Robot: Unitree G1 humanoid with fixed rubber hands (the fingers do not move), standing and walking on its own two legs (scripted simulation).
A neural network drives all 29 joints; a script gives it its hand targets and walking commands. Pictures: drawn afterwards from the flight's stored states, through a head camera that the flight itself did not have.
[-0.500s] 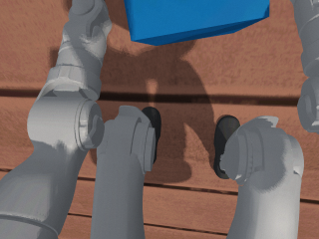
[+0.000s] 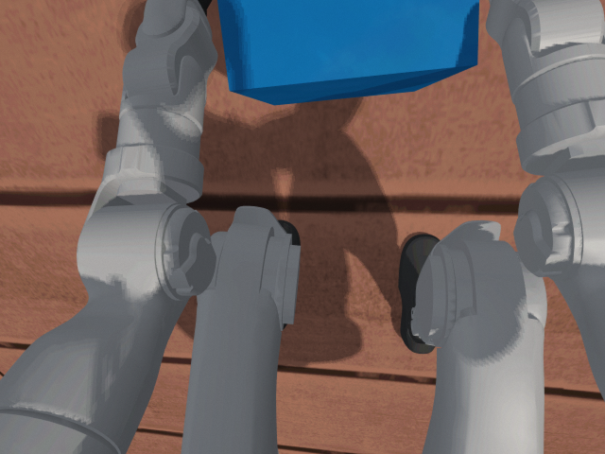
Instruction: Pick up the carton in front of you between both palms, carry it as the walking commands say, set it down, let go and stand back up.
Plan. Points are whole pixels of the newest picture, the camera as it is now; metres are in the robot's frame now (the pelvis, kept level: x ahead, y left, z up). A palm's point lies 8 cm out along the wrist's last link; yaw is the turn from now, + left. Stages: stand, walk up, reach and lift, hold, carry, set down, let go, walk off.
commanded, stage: reach and lift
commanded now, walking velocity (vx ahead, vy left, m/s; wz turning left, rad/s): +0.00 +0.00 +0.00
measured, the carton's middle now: out of the picture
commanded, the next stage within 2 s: none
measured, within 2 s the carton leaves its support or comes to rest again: neither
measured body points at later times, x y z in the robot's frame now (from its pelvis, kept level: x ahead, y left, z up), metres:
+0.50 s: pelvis -0.02 +0.01 +0.11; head +0.26 -0.01 +0.46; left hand +0.50 +0.16 +0.04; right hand +0.52 -0.14 +0.04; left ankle +0.11 +0.14 -0.33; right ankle +0.09 -0.12 -0.33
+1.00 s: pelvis +0.03 +0.01 +0.23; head +0.21 -0.01 +0.65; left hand +0.46 +0.16 +0.19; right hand +0.47 -0.15 +0.19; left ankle +0.11 +0.14 -0.33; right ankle +0.09 -0.12 -0.33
